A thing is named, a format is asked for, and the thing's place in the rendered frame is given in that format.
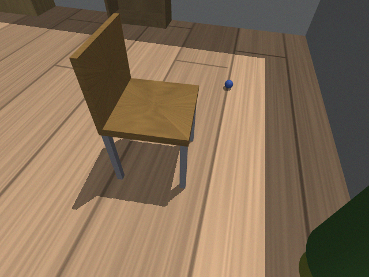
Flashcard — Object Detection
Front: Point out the potted plant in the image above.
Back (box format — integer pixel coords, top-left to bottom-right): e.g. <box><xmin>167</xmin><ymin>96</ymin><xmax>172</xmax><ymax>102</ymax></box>
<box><xmin>299</xmin><ymin>186</ymin><xmax>369</xmax><ymax>277</ymax></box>

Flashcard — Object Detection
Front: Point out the bookshelf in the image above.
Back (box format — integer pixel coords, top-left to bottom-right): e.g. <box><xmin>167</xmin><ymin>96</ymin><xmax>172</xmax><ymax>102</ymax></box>
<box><xmin>104</xmin><ymin>0</ymin><xmax>172</xmax><ymax>29</ymax></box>

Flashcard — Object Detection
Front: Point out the chair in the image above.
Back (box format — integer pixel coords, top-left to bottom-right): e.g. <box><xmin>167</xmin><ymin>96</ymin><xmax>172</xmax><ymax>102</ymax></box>
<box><xmin>69</xmin><ymin>13</ymin><xmax>199</xmax><ymax>189</ymax></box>

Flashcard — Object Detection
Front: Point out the ball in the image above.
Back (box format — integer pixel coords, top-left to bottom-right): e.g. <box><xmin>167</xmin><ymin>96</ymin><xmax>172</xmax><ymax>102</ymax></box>
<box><xmin>225</xmin><ymin>80</ymin><xmax>233</xmax><ymax>88</ymax></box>

